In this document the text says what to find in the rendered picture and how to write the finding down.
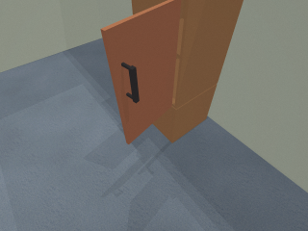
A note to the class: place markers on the handle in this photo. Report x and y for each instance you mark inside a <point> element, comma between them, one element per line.
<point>133,82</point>

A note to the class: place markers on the cupboard door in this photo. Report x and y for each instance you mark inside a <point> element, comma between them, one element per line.
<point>148,41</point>

